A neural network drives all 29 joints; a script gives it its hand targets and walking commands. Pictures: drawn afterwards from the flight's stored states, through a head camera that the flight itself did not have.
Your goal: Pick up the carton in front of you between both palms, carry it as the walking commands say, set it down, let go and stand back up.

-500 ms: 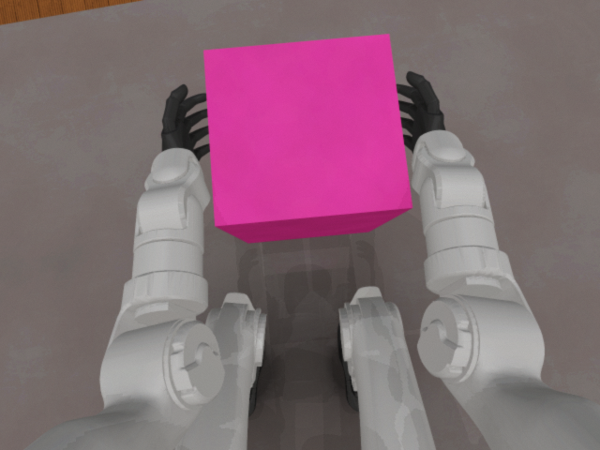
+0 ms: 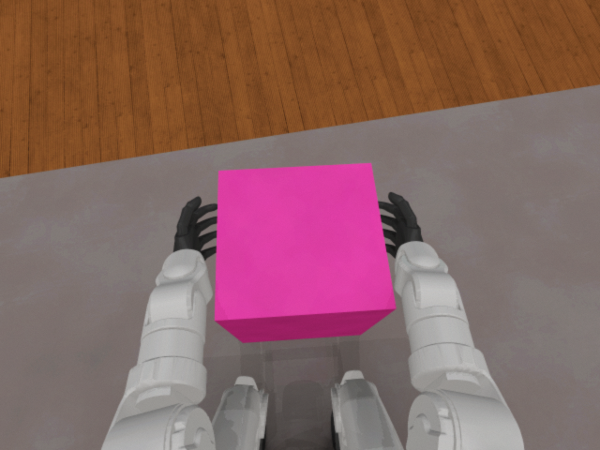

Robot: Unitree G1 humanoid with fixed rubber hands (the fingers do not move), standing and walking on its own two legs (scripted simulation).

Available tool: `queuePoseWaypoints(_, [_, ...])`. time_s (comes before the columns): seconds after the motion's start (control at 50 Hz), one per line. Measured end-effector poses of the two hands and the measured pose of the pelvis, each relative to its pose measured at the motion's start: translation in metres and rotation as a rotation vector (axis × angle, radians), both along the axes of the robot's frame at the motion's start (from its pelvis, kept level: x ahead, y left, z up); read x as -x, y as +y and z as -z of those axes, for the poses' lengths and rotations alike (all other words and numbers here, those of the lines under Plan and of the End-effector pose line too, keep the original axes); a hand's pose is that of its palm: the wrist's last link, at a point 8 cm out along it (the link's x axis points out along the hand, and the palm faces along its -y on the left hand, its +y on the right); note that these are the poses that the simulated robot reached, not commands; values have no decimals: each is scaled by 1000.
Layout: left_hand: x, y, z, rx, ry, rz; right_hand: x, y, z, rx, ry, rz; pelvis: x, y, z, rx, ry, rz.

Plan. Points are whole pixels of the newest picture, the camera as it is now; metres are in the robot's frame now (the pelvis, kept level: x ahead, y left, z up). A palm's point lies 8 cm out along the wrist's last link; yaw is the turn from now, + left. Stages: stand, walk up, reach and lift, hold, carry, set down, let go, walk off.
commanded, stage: reach and lift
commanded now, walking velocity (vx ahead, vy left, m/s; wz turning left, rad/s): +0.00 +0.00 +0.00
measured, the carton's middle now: (299, 263) +0.40 +0.00 -0.10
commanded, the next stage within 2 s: hold in 1.66 s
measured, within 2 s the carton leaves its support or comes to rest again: neither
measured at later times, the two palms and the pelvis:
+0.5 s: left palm (139, 229) +0.35 +0.15 +0.12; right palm (449, 231) +0.35 -0.15 +0.12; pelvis +0.04 +0.01 +0.12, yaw -1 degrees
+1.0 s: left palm (114, 221) +0.34 +0.15 +0.17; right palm (474, 225) +0.33 -0.15 +0.16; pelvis +0.03 +0.00 +0.14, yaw -1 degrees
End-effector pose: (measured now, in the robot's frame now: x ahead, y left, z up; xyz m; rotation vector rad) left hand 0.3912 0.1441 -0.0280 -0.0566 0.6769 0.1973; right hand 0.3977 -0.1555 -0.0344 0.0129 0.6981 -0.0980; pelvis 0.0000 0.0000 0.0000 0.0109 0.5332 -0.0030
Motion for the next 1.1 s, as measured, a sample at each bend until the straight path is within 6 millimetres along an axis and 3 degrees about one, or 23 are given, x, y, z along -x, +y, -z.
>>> queuePoseWaypoints(0.38, [29, 4, -115, -7, -6, 37, 38, 4, -116, 2, -6, 29, -36, 4, -98, 11, -284, 9])
queuePoseWaypoints(0.64, [44, 8, -185, -36, -34, 84, 60, 8, -187, 26, -36, 36, -47, 6, -135, 17, -515, 6])
queuePoseWaypoints(0.86, [53, 6, -191, -41, 3, 91, 69, 7, -193, 30, 2, 34, -35, 6, -137, 16, -600, 8])
queuePoseWaypoints(1.1, [48, 5, -199, -42, -16, 86, 62, 5, -201, 28, -18, 31, -36, 3, -139, 15, -608, 8])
